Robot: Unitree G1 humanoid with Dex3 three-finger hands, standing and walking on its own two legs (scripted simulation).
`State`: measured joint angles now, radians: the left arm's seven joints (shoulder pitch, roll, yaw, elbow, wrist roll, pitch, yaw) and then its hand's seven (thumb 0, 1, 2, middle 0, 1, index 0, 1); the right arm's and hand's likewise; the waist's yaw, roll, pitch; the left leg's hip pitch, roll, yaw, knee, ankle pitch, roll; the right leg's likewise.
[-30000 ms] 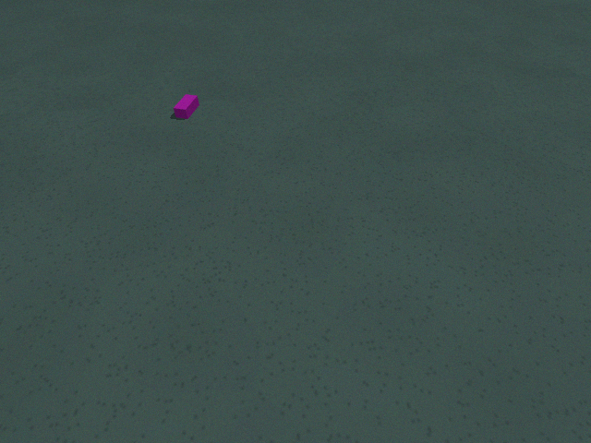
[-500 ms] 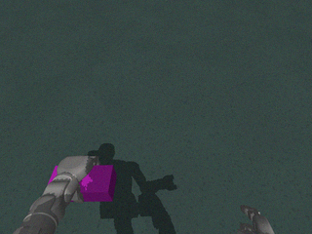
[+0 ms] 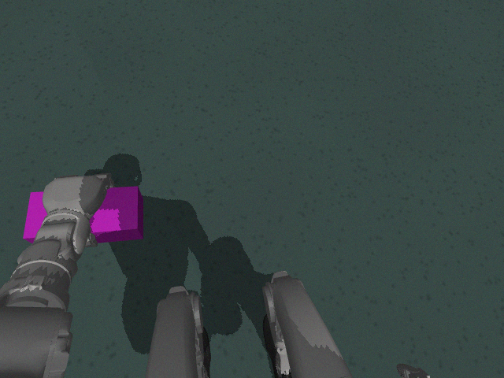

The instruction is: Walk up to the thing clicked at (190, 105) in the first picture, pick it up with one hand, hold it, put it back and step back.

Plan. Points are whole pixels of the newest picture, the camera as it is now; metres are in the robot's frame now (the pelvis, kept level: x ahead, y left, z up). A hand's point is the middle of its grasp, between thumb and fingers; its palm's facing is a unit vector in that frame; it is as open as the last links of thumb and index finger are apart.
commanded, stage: crouch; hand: left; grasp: from above
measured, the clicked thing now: (90, 216) +0.43 +0.25 -0.15
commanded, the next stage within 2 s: lower in 1.16 s
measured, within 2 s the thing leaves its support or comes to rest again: neither
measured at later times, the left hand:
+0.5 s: hand (108, 228) +0.46 +0.27 -0.30, palm faces -0.46 -0.01 -0.89, open 11.0 cm
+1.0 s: hand (118, 227) +0.48 +0.27 -0.38, palm faces -0.47 -0.01 -0.88, open 11.0 cm
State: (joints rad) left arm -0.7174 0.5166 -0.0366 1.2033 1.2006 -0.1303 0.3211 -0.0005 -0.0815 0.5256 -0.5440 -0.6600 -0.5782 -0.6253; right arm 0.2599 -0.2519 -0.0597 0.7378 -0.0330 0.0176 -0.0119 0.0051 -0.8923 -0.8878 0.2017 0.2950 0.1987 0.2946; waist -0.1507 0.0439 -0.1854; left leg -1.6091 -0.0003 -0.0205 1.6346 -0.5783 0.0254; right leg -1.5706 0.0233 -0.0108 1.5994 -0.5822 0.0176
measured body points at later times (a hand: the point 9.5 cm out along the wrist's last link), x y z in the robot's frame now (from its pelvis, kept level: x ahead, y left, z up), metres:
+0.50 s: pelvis +0.00 +0.00 -0.13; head +0.24 +0.05 +0.24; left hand +0.48 +0.27 -0.25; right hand +0.06 -0.28 -0.24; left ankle +0.07 +0.10 -0.53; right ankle +0.07 -0.13 -0.53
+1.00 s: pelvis -0.01 +0.00 -0.20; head +0.25 +0.05 +0.16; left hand +0.50 +0.27 -0.33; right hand -0.01 -0.28 -0.29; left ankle +0.07 +0.10 -0.53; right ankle +0.07 -0.13 -0.53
